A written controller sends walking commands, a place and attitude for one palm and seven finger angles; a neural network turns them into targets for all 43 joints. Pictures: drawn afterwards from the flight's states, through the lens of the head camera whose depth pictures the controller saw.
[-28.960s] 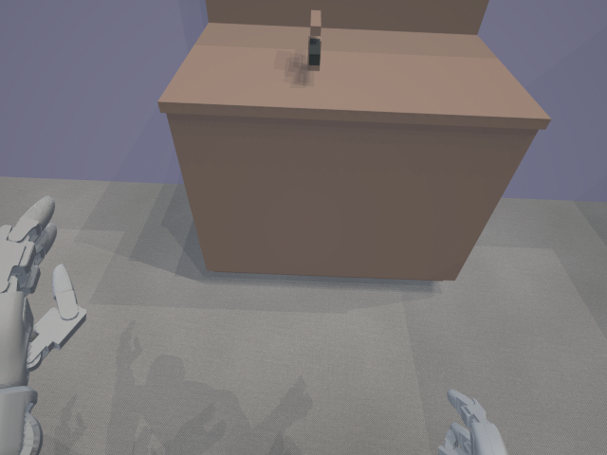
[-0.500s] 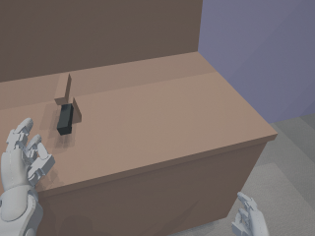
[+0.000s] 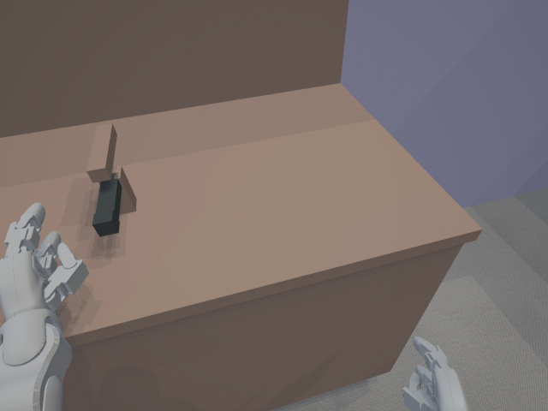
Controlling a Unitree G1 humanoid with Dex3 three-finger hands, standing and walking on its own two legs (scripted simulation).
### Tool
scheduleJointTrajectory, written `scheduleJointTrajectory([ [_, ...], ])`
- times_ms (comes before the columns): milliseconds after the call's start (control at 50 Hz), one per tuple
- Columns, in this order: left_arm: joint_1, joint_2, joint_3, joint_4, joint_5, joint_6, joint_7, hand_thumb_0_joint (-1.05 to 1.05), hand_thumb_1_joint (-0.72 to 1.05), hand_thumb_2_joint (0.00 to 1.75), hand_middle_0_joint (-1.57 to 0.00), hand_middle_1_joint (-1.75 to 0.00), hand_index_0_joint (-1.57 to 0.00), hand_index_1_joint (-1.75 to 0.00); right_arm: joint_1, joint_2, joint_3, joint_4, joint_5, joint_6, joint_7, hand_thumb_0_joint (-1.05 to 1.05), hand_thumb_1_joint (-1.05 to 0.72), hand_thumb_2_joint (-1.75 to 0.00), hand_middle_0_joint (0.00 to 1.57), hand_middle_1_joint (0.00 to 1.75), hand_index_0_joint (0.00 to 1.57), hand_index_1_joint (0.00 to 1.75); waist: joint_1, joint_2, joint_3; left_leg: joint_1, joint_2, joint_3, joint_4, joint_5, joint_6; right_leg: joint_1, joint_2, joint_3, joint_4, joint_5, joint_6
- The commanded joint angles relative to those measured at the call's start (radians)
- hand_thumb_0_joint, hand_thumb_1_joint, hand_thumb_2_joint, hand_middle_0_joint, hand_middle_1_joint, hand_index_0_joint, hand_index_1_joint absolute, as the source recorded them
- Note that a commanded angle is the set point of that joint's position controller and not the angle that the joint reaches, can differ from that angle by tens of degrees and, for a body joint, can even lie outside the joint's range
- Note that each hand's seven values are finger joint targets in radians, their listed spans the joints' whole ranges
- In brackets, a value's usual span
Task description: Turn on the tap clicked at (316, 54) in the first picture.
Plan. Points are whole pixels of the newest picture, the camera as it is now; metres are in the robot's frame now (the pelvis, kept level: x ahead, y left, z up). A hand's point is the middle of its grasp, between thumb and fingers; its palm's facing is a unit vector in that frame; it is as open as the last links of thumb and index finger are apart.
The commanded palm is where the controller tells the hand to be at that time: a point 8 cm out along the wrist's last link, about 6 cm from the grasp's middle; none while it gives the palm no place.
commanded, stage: reach beside the lever's end, fingers flat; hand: left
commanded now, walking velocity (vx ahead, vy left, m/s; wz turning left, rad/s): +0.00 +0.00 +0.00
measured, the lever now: (106, 223) +0.34 +0.31 +0.11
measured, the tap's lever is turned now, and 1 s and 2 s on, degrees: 0 0 3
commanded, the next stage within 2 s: push the lever round in 1.14 s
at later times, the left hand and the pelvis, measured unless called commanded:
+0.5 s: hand (83, 246) +0.28 +0.31 +0.12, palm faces +0.60 -0.80 -0.09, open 7.7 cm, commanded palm +0.24 +0.35 +0.11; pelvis -0.01 +0.00 +0.00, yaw +0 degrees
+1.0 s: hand (92, 235) +0.31 +0.32 +0.11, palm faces +0.57 -0.81 -0.09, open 7.8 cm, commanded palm +0.26 +0.36 +0.10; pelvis +0.00 +0.01 +0.00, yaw -1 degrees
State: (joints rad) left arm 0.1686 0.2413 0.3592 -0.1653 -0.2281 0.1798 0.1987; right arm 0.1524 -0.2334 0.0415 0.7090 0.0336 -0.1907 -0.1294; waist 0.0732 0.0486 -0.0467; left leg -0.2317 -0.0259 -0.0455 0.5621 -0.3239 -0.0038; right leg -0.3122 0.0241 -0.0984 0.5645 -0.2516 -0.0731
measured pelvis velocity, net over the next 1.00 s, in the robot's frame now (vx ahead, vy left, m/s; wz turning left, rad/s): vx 0.00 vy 0.01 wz -0.02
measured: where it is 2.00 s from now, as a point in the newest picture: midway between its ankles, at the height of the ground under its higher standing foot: outside the picture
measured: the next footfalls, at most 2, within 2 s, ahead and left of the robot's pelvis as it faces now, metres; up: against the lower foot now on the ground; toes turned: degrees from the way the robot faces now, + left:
none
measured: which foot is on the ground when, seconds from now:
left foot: down 0.00-1.00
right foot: down 0.00-1.00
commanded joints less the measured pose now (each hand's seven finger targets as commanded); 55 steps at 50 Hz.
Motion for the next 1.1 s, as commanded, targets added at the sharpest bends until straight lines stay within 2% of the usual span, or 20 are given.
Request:
scheduleJointTrajectory([
  [0,-0.243,0.245,0.121,-0.183,0.016,-0.110,0.006,0.00,0.90,0.90,-0.17,-0.21,-0.17,-0.21,-0.133,-0.115,-0.041,-0.152,-0.001,-0.059,-0.006,0.00,-0.90,-0.90,0.20,0.30,0.20,0.30,-0.009,0.004,-0.125,-0.084,0.000,-0.001,-0.068,0.184,0.025,0.136,-0.052,0.086,-0.097,0.105,0.055],
  [40,-0.266,0.250,0.116,-0.169,0.023,-0.132,-0.006,0.00,0.90,0.90,-0.17,-0.21,-0.17,-0.21,-0.133,-0.115,-0.041,-0.146,0.000,-0.062,-0.009,0.00,-0.90,-0.90,0.20,0.30,0.20,0.30,-0.013,0.032,-0.129,-0.077,-0.002,0.000,-0.069,0.178,0.025,0.125,-0.052,0.085,-0.094,0.098,0.051],
  [200,-0.407,0.274,0.103,-0.020,-0.001,-0.152,-0.059,0.00,0.90,0.90,-0.16,-0.19,-0.16,-0.19,-0.133,-0.138,-0.042,-0.133,0.009,-0.075,-0.027,0.00,-0.90,-0.90,0.20,0.30,0.20,0.30,-0.036,-0.022,-0.115,-0.123,-0.005,-0.010,-0.067,0.071,0.036,0.101,-0.054,0.101,-0.116,-0.020,0.058],
  [240,-0.400,0.279,0.113,-0.015,0.010,-0.156,-0.048,0.00,0.90,0.90,-0.16,-0.18,-0.16,-0.18,-0.130,-0.134,-0.045,-0.138,0.008,-0.077,-0.025,0.00,-0.90,-0.90,0.20,0.30,0.20,0.30,-0.022,0.020,-0.151,-0.108,-0.007,-0.007,-0.067,0.093,0.032,0.109,-0.056,0.096,-0.104,0.003,0.055],
  [280,-0.386,0.302,0.140,0.021,0.009,-0.158,-0.044,0.00,0.90,0.90,-0.16,-0.18,-0.16,-0.18,-0.114,-0.140,-0.048,-0.137,0.001,-0.076,-0.021,0.00,-0.90,-0.90,0.20,0.30,0.20,0.30,-0.017,-0.029,-0.173,-0.120,-0.005,-0.006,-0.061,0.133,0.033,0.135,-0.055,0.095,-0.094,0.061,0.056],
  [320,-0.359,0.338,0.183,0.055,0.012,-0.162,-0.038,0.00,0.90,0.90,-0.16,-0.17,-0.16,-0.17,-0.111,-0.139,-0.050,-0.134,0.005,-0.066,-0.016,0.00,-0.90,-0.90,0.20,0.30,0.20,0.30,-0.006,-0.032,-0.180,-0.136,-0.004,-0.003,-0.056,0.156,0.031,0.152,-0.056,0.096,-0.084,0.089,0.058],
  [380,-0.417,0.326,0.160,0.072,0.017,-0.170,-0.037,0.00,0.90,0.90,-0.16,-0.17,-0.16,-0.17,-0.102,-0.139,-0.048,-0.140,0.002,-0.059,-0.011,0.00,-0.90,-0.90,0.20,0.30,0.20,0.30,-0.016,-0.003,-0.176,-0.140,-0.003,0.002,-0.056,0.161,0.030,0.140,-0.056,0.098,-0.080,0.106,0.057],
  [420,-0.440,0.368,0.196,0.100,0.023,-0.178,-0.029,0.00,0.90,0.90,-0.15,-0.16,-0.15,-0.16,-0.103,-0.141,-0.048,-0.135,0.006,-0.051,-0.012,0.00,-0.90,-0.90,0.20,0.30,0.20,0.30,-0.018,0.003,-0.153,-0.155,-0.001,0.000,-0.055,0.143,0.032,0.129,-0.056,0.102,-0.085,0.078,0.057],
  [460,-0.474,0.366,0.189,0.128,0.023,-0.192,-0.035,0.00,0.90,0.90,-0.15,-0.16,-0.15,-0.16,-0.086,-0.146,-0.052,-0.135,0.001,-0.048,-0.010,0.00,-0.90,-0.90,0.20,0.30,0.20,0.30,-0.027,-0.025,-0.171,-0.158,-0.001,0.001,-0.049,0.150,0.034,0.129,-0.054,0.104,-0.080,0.098,0.059],
  [520,-0.481,0.400,0.218,0.138,0.031,-0.219,-0.043,0.00,0.90,0.90,-0.15,-0.15,-0.15,-0.15,-0.079,-0.147,-0.056,-0.134,0.001,-0.044,-0.010,0.00,-0.90,-0.90,0.20,0.30,0.20,0.30,-0.026,0.003,-0.203,-0.155,0.000,0.007,-0.041,0.176,0.036,0.148,-0.055,0.107,-0.066,0.134,0.057],
  [600,-0.527,0.374,0.175,0.194,0.023,-0.240,-0.080,0.00,0.90,0.90,-0.15,-0.15,-0.15,-0.15,-0.056,-0.154,-0.057,-0.130,0.003,-0.043,-0.010,0.00,-0.90,-0.90,0.20,0.30,0.20,0.30,-0.046,0.009,-0.195,-0.168,-0.002,0.007,-0.036,0.150,0.037,0.120,-0.052,0.108,-0.067,0.117,0.057],
  [620,-0.545,0.384,0.185,0.201,0.029,-0.250,-0.080,0.00,0.90,0.90,-0.15,-0.15,-0.15,-0.15,-0.057,-0.152,-0.056,-0.126,0.006,-0.044,-0.012,0.00,-0.90,-0.90,0.20,0.30,0.20,0.30,-0.048,0.037,-0.184,-0.160,-0.001,0.006,-0.037,0.153,0.037,0.108,-0.052,0.103,-0.064,0.117,0.053],
  [680,-0.582,0.374,0.159,0.258,0.023,-0.259,-0.099,0.00,0.90,0.90,-0.15,-0.15,-0.15,-0.15,-0.039,-0.164,-0.058,-0.123,0.005,-0.045,-0.014,0.00,-0.90,-0.90,0.20,0.30,0.20,0.30,-0.059,-0.008,-0.184,-0.172,-0.001,-0.002,-0.039,0.119,0.039,0.083,-0.046,0.098,-0.067,0.080,0.054],
  [720,-0.608,0.390,0.171,0.276,0.028,-0.267,-0.095,0.00,0.90,0.90,-0.15,-0.15,-0.15,-0.15,-0.038,-0.165,-0.057,-0.120,0.008,-0.044,-0.017,0.00,-0.90,-0.90,0.20,0.30,0.20,0.30,-0.061,0.014,-0.174,-0.172,-0.002,-0.006,-0.037,0.105,0.039,0.066,-0.048,0.098,-0.067,0.059,0.053],
  [800,-0.589,0.364,0.151,0.246,0.028,-0.291,-0.085,0.00,0.90,0.90,-0.15,-0.15,-0.15,-0.15,-0.022,-0.163,-0.064,-0.136,-0.001,-0.050,-0.007,0.00,-0.90,-0.90,0.20,0.30,0.20,0.30,-0.045,-0.004,-0.245,-0.150,-0.002,-0.009,-0.039,0.154,0.034,0.099,-0.043,0.088,-0.050,0.114,0.050],
  [820,-0.557,0.383,0.177,0.237,0.037,-0.300,-0.075,0.00,0.90,0.90,-0.15,-0.15,-0.15,-0.15,-0.026,-0.160,-0.065,-0.137,-0.001,-0.048,-0.004,0.00,-0.90,-0.90,0.20,0.30,0.20,0.30,-0.030,0.037,-0.259,-0.143,-0.001,-0.007,-0.038,0.174,0.032,0.110,-0.044,0.088,-0.043,0.127,0.047],
  [840,-0.536,0.377,0.181,0.237,0.035,-0.303,-0.068,0.00,0.90,0.90,-0.15,-0.15,-0.15,-0.15,-0.014,-0.159,-0.067,-0.139,-0.005,-0.047,0.000,0.00,-0.90,-0.90,0.20,0.30,0.20,0.30,-0.030,0.004,-0.270,-0.140,0.002,-0.008,-0.038,0.193,0.031,0.116,-0.042,0.083,-0.037,0.150,0.049],
  [960,-0.494,0.401,0.221,0.259,0.036,-0.290,-0.054,0.00,0.90,0.90,-0.15,-0.15,-0.15,-0.15,-0.020,-0.157,-0.068,-0.148,-0.004,-0.024,0.006,0.00,-0.90,-0.90,0.20,0.30,0.20,0.30,-0.023,-0.018,-0.220,-0.177,0.003,0.000,-0.045,0.200,0.030,0.127,-0.043,0.084,-0.044,0.168,0.051],
  [1020,-0.499,0.391,0.211,0.197,0.047,-0.297,-0.051,0.00,0.90,0.90,-0.15,-0.15,-0.15,-0.15,-0.028,-0.149,-0.065,-0.153,-0.004,-0.024,0.007,0.00,-0.90,-0.90,0.20,0.30,0.20,0.30,-0.023,0.075,-0.228,-0.140,0.005,0.003,-0.045,0.238,0.025,0.118,-0.043,0.082,-0.038,0.191,0.043],
  [1080,-0.445,0.370,0.205,0.196,0.036,-0.308,-0.058,0.00,0.90,0.90,-0.15,-0.15,-0.15,-0.15,-0.012,-0.153,-0.071,-0.153,-0.010,-0.027,0.011,0.00,-0.90,-0.90,0.20,0.30,0.20,0.30,-0.027,0.007,-0.240,-0.140,0.009,0.001,-0.040,0.261,0.025,0.126,-0.035,0.077,-0.034,0.219,0.046],
])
